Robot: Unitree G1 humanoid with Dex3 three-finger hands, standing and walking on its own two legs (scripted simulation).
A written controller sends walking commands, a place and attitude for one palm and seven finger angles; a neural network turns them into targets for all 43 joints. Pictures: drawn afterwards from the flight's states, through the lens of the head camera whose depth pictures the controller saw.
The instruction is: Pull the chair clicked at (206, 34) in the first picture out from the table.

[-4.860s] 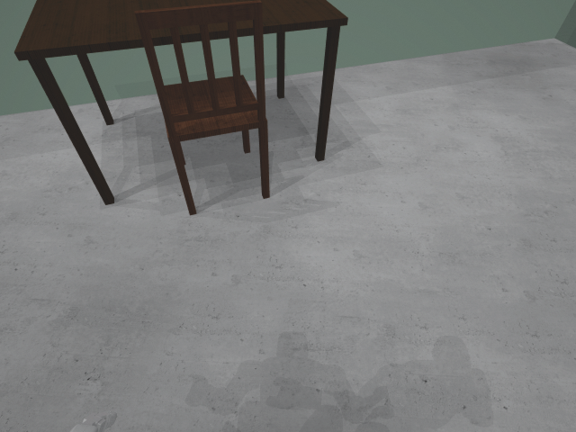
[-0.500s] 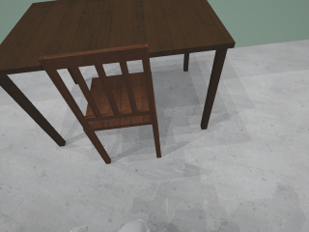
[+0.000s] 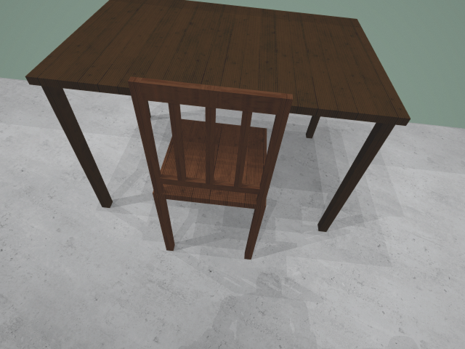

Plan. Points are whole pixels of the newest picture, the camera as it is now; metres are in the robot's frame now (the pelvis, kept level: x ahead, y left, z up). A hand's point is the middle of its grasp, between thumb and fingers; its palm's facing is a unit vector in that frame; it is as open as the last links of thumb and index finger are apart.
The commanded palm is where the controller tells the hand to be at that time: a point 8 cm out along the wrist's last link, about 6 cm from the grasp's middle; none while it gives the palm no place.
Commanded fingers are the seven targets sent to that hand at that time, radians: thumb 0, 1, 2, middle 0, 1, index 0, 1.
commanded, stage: take the last steps up to it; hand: left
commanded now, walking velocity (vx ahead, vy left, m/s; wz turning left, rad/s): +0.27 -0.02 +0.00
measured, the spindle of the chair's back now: (210, 148) +0.64 +0.11 -0.09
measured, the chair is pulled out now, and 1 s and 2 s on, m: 0.00 0.00 0.00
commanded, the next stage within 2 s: come to a stop and stand still in 0.32 s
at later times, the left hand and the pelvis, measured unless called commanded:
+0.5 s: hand (169, 311) +0.22 +0.14 -0.16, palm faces +0.05 -0.97 -0.24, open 7.2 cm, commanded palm none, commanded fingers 0.00 0.90 0.90 -0.20 -0.30 -0.20 -0.30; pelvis +0.15 -0.04 +0.00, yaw +1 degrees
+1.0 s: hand (136, 337) +0.17 +0.20 -0.18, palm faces +0.03 -0.98 -0.19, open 7.4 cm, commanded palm none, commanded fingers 0.00 0.90 0.90 -0.20 -0.30 -0.20 -0.30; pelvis +0.16 +0.01 +0.00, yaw -2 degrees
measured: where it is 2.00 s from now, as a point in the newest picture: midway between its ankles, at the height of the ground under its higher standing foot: outside the picture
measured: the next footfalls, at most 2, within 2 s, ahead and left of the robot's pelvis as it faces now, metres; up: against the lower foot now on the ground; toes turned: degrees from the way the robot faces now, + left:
right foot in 0.30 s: +0.23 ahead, -0.12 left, +0.00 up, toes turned -6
left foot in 0.78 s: +0.25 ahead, +0.10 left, +0.00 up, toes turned +3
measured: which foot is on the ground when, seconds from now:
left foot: down 0.00-0.32, up 0.34-0.76, down 0.78-1.00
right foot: up 0.00-0.28, down 0.30-0.78, up 0.80-1.00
